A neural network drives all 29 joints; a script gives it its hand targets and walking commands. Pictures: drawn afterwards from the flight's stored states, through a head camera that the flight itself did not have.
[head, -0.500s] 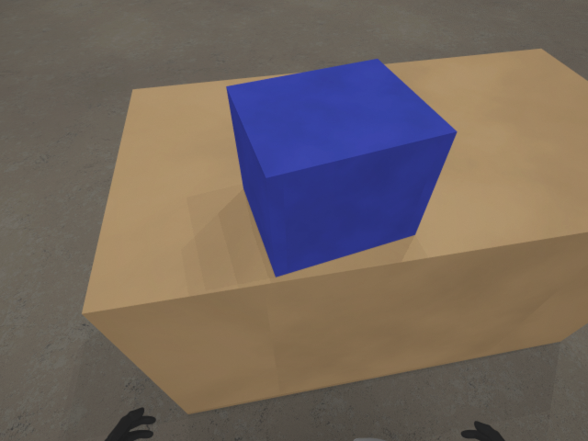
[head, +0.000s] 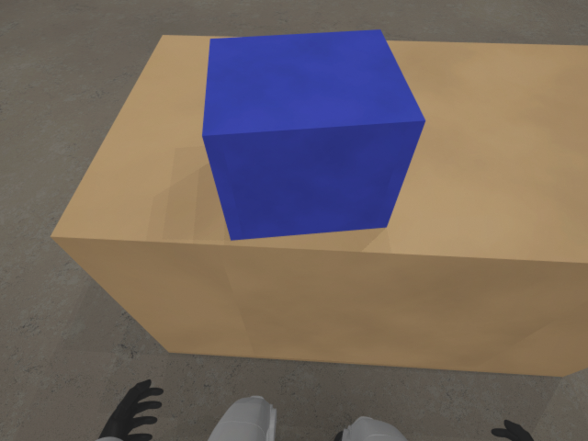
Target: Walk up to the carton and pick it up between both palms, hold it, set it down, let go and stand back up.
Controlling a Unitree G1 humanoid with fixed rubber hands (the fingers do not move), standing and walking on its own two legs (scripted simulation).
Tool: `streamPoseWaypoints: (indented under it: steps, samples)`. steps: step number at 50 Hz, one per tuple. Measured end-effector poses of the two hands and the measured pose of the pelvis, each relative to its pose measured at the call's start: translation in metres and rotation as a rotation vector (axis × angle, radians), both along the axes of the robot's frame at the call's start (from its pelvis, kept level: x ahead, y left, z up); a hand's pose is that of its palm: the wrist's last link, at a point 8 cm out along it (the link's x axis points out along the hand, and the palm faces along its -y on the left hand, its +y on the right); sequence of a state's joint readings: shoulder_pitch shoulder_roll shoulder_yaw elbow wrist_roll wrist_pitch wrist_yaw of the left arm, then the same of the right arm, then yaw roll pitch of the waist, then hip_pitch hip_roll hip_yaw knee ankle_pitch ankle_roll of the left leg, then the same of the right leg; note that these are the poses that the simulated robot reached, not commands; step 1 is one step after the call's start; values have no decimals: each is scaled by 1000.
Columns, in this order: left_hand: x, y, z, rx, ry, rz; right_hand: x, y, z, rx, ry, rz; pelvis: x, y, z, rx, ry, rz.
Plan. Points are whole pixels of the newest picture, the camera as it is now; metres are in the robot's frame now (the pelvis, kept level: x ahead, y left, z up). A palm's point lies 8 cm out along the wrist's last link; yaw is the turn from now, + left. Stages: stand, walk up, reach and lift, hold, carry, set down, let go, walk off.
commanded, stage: walk up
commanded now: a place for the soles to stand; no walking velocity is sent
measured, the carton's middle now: (303, 138) +0.55 +0.02 +0.07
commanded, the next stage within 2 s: none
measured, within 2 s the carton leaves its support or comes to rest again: neither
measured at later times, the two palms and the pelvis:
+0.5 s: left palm out of the picture +0.01 +0.17 -0.09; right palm out of the picture +0.14 -0.36 -0.09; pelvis +0.00 -0.10 +0.00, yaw +9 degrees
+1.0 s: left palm out of the picture +0.06 +0.20 -0.08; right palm (546, 408) +0.18 -0.32 -0.08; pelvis +0.02 -0.08 +0.01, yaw +9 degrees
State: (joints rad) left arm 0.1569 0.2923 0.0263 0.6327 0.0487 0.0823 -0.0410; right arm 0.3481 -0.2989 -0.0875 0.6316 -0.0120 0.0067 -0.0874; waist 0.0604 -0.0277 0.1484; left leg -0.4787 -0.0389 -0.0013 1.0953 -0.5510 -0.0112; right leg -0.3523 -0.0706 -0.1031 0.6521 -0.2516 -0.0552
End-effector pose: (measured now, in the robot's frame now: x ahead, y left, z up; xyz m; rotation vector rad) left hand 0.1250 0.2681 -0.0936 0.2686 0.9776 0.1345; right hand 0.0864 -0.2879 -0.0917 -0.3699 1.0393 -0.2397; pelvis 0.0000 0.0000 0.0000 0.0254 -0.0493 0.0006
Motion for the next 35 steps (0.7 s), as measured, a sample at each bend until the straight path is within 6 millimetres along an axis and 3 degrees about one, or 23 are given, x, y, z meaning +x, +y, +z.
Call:
streamPoseWaypoints:
  steps: [5,9,16,20,25,30,35]
  samples:
    - [-41,-3,-17,-7,32,93,28,-1,8,17,-99,98,-6,-19,-8,-26,-3,56]
    - [-68,-20,-26,-37,83,114,29,-4,15,29,-131,118,-9,-33,-5,-26,-10,91]
    - [-104,-58,-23,-51,139,144,33,-34,21,47,-116,142,-10,-68,3,-34,15,131]
    - [-113,-82,-20,-15,111,171,45,-56,5,86,-108,169,-10,-92,-5,-48,9,142]
    - [-115,-97,3,35,70,202,51,-68,-2,121,-62,199,-3,-104,4,-24,18,155]
    - [-115,-94,17,66,64,208,55,-65,-5,139,-29,228,1,-105,9,-13,25,158]
    - [-115,-81,11,58,84,210,64,-51,-5,143,-41,242,4,-99,6,-12,23,164]
